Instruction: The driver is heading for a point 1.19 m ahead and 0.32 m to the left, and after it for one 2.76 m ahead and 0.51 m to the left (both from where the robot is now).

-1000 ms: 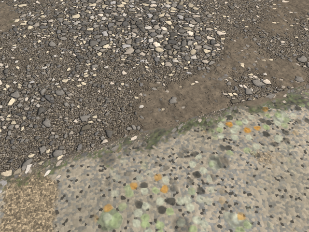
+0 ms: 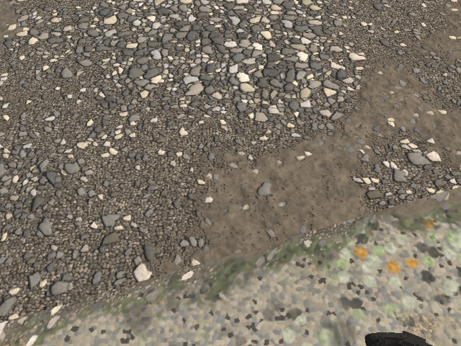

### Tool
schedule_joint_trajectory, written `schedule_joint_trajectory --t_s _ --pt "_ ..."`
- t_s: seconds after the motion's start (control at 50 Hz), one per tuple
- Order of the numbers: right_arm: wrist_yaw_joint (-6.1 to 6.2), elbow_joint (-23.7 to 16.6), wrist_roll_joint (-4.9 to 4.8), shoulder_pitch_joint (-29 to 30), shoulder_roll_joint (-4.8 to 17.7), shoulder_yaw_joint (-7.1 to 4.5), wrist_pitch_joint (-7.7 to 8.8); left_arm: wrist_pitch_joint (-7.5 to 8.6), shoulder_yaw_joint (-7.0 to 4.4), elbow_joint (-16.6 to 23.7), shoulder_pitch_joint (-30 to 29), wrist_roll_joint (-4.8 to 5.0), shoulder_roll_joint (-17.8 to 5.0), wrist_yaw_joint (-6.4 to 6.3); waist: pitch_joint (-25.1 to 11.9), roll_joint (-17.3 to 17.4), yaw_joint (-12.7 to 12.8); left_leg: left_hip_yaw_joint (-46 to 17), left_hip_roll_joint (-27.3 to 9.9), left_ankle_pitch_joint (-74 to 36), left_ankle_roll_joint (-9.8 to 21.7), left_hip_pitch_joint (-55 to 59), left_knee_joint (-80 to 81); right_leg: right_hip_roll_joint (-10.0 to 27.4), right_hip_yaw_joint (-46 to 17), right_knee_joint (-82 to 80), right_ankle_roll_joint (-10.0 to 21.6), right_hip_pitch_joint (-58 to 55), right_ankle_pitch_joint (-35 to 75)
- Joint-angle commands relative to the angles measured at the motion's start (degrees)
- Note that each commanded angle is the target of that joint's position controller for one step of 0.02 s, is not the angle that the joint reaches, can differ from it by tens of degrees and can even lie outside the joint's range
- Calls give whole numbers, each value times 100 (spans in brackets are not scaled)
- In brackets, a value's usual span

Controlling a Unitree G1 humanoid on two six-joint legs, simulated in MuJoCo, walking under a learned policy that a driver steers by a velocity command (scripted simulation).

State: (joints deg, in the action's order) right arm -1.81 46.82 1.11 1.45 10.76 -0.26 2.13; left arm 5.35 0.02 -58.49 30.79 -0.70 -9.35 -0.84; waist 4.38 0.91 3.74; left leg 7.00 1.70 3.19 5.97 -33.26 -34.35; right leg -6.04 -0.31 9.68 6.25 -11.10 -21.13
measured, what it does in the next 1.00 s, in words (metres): walks ahead: left foot, then right foot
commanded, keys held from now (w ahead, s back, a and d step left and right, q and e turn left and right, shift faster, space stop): w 0.76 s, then w+q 0.24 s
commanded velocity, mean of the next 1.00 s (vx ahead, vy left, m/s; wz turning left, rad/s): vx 0.50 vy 0.00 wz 0.06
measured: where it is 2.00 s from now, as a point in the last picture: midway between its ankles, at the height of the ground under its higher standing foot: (229, 186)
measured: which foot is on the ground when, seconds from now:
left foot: up 0.00-0.04, down 0.06-0.60, up 0.62-1.00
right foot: down 0.00-0.06, up 0.08-0.58, down 0.60-1.00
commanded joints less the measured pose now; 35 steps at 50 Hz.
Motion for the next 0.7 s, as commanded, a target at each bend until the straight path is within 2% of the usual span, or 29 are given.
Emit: schedule_joint_trajectory --t_s 0.02,0.04,0.06,0.08,0.1,0.12,0.14,0.16,0.18,0.2,0.24,0.26,0.3,0.38,0.46,0.5,0.54,0.56,0.58,0.6,0.62,0.64,0.66,0.68,0.7 --pt "156 243 -21 -1454 812 -275 100 19 -202 152 -111 -54 -1045 -95 -661 -644 -983 -51 372 365 340 1925 297 1642 -271 2185 -44 447 7463" --pt "219 506 33 -2313 933 -351 148 3 -218 194 -304 -14 -1110 -67 -1023 -528 -1405 -319 90 183 513 3119 695 1494 -172 3365 -34 1118 6529" --pt "287 627 156 -3133 1391 -487 152 22 -157 365 -278 11 -859 -29 -1674 181 -1579 -1836 -1280 760 875 4289 712 1000 123 5328 1 2162 3892" --pt "222 599 111 -2875 1415 -507 93 -15 -132 319 517 138 -430 29 -2139 1194 -905 -4700 -2562 828 1822 5379 1328 -56 4 7328 -197 4159 -865" --pt "150 540 -91 -2317 1170 -484 79 -33 -223 384 13 -35 -928 3 -1369 154 -874 -4376 -2287 1635 1712 4577 1841 338 -397 7356 -32 4743 -379" --pt "131 450 -94 -1806 873 -405 107 -8 -260 574 -555 -46 -973 43 -629 19 -718 -3647 -2121 1828 1547 3737 2153 568 -374 7065 -5 4842 71" --pt "118 475 -46 -1615 601 -340 158 -9 -265 605 -732 -54 -885 65 -122 -290 -513 -3146 -1906 1386 1334 2931 2418 764 -344 6646 -5 4620 257" --pt "134 562 -17 -1640 449 -277 229 -80 -265 629 -778 -98 -783 88 3 -291 -329 -2704 -1648 969 1116 2448 2497 923 -383 6302 -49 4322 335" --pt "158 671 -11 -1728 373 -239 280 -170 -219 570 -609 -137 -574 130 -5 -165 -176 -2356 -1462 759 969 2149 2599 980 -336 6068 -121 4025 376" --pt "164 763 -18 -1895 390 -233 339 -228 -205 557 -583 -148 -472 162 -12 -93 -137 -2137 -1368 446 925 2026 2653 1001 -260 5898 -175 3926 432" --pt "163 903 -40 -2156 591 -262 412 -302 -208 672 -867 -143 -469 199 49 17 -103 -1762 -1250 28 887 1950 2775 1097 -108 5541 -277 4131 733" --pt "154 950 -45 -2268 672 -273 421 -326 -212 781 -1168 -139 -510 214 106 52 -140 -1633 -1203 -81 857 1994 2838 1165 -36 5305 -319 4358 988" --pt "145 1010 -66 -2502 669 -248 410 -343 -213 975 -1784 -121 -572 226 193 60 -278 -1417 -1094 -524 723 2222 2861 1240 95 4710 -389 4742 1509" --pt "166 1126 -94 -2979 655 -198 386 -326 -146 1224 -2683 -59 -493 240 154 222 -569 -1091 -942 -1350 420 2671 2695 1108 355 3509 -449 4719 2262" --pt "223 1269 -29 -3422 675 -162 322 -324 -119 1392 -3325 -44 -525 225 183 307 -807 -1121 -1120 -1810 469 3525 2414 906 475 2815 -371 4838 2120" --pt "260 1328 19 -3505 745 -173 289 -289 -125 1500 -3538 -50 -559 221 246 311 -827 -1177 -1310 -2110 573 3948 2228 843 476 2583 -275 4906 1774" --pt "302 1326 33 -3301 852 -199 292 -235 -158 1489 -3327 -42 -625 198 166 334 -600 -1089 -1407 -2972 526 4056 1859 690 496 2254 -90 4382 1362" --pt "317 1320 26 -3185 900 -209 294 -206 -203 1352 -2913 -55 -691 168 -34 382 -404 -1012 -1390 -3735 450 4014 1435 508 553 2107 13 3764 1128" --pt "314 1318 -4 -3082 938 -219 287 -170 -275 1073 -2086 -64 -786 124 -417 357 -65 -901 -1287 -4165 372 3886 608 321 599 1844 140 2827 1121" --pt "300 1274 -56 -2981 916 -204 288 -111 -388 725 -1015 -145 -1011 64 -956 208 376 -712 -1066 -3464 253 3131 -601 554 326 1658 348 1376 1300" --pt "254 1023 -189 -3101 543 -106 313 -75 -552 576 -78 -291 -1619 -6 -1801 -598 545 -394 -576 -1040 46 1525 -2609 2140 -1585 1552 802 -323 719" --pt "225 1071 -216 -3605 375 -120 301 -141 -586 556 -128 -196 -1738 64 -2214 -1223 274 -626 309 2861 -53 67 -4064 3133 -3813 835 1431 -918 677" --pt "246 1025 -88 -3063 825 -258 282 -186 -541 541 -606 -6 -1402 97 -1340 -550 162 -1076 -73 2344 8 -415 -4282 2792 -3281 653 1258 -212 284" --pt "214 849 -82 -2641 803 -273 325 -170 -464 630 -1158 17 -1108 119 -630 -425 -36 -1056 -274 1808 8 -429 -4039 2603 -2514 426 1090 665 715" --pt "196 823 -72 -2445 689 -275 321 -126 -397 641 -1446 -4 -835 138 -302 -218 -223 -1052 -465 1487 -14 -178 -3635 2310 -1935 230 875 1310 1261"
Keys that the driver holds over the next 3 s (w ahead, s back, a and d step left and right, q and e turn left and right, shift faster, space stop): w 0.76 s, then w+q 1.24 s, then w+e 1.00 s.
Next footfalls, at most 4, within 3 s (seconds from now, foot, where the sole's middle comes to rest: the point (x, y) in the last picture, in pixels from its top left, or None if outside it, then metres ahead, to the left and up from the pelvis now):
0.06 left None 0.20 0.06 -0.76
0.60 right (299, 324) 0.50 -0.11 -0.76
1.16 left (236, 264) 0.67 0.08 -0.76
1.62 right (264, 192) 1.03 -0.01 -0.90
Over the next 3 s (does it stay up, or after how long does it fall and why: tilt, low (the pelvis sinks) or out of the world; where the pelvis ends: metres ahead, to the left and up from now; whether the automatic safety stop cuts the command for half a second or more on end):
stays up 1.45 0.44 -0.12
